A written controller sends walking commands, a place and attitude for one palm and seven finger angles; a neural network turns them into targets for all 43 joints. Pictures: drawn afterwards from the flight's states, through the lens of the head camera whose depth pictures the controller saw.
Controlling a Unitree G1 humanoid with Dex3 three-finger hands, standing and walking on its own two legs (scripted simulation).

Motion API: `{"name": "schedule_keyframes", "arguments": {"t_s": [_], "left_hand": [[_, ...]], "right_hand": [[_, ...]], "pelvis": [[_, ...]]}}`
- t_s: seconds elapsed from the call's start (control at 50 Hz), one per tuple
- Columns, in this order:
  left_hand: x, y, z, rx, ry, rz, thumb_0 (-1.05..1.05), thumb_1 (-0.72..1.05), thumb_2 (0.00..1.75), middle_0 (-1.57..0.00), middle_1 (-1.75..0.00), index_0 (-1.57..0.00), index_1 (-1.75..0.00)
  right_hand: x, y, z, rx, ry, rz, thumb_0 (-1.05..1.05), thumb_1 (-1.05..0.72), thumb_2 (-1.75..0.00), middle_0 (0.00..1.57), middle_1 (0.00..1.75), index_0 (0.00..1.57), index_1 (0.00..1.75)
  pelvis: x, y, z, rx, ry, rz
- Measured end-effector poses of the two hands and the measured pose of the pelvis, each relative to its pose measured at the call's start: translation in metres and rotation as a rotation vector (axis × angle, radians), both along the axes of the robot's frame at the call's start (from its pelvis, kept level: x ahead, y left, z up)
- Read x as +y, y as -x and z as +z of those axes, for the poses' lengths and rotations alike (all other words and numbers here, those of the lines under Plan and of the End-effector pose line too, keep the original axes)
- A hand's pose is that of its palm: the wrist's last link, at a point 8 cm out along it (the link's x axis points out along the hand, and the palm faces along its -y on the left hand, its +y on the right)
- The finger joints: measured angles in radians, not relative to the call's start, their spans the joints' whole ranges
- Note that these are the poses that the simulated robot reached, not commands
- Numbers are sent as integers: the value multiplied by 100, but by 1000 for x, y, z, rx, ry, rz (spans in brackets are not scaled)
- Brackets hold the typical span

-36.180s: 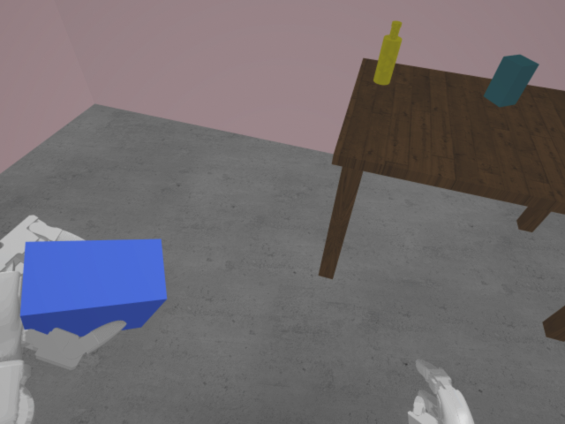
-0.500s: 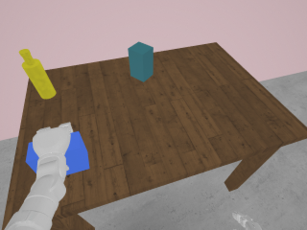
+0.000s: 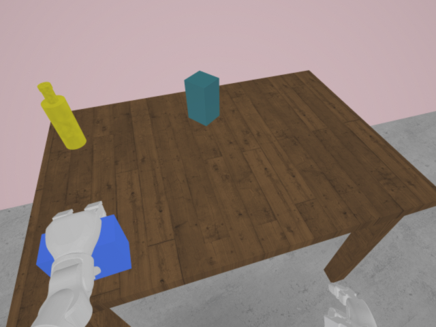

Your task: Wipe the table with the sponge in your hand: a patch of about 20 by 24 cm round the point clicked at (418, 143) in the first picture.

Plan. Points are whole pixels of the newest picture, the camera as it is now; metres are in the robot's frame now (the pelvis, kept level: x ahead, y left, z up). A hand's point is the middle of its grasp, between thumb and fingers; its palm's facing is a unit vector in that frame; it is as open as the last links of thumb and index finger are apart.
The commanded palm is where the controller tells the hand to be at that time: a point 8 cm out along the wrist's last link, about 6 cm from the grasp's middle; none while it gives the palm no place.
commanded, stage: wipe back along the first lane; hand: left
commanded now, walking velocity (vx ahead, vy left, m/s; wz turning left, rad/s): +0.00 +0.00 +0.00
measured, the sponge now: (92, 256) +0.25 +0.30 -0.05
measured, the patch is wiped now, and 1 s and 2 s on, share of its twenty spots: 1.00 1.00 1.00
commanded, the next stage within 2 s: lift the sponge slowly off the table in 0.20 s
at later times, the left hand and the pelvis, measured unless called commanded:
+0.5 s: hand (84, 263) +0.22 +0.28 -0.01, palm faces -0.05 -0.06 -1.00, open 10.6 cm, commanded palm +0.20 +0.27 +0.04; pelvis -0.01 +0.00 +0.00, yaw +0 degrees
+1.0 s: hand (81, 265) +0.22 +0.28 +0.00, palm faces -0.06 -0.11 -0.99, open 10.6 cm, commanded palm +0.19 +0.27 +0.07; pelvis -0.01 +0.00 +0.01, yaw +0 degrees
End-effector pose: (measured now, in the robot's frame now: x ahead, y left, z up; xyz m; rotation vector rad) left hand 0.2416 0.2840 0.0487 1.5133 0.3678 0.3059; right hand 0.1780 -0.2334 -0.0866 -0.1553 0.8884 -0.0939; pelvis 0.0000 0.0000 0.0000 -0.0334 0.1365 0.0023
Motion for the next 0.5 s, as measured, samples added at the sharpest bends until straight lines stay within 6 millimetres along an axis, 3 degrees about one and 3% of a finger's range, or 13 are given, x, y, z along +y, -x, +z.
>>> {"name": "schedule_keyframes", "arguments": {"t_s": [0.32,0.5], "left_hand": [[-12,34,0,-1,7,-5,0,-50,104,-63,-136,-63,-136],[-10,34,0,14,23,4,0,-51,104,-64,-134,-65,-135]], "right_hand": [[10,-12,7,-61,-20,30,1,-91,-90,20,30,20,30],[13,-9,7,-49,-3,37,1,-91,-90,20,30,20,30]], "pelvis": [[-1,5,1,-26,-5,-1],[-2,10,2,-44,-5,6]]}}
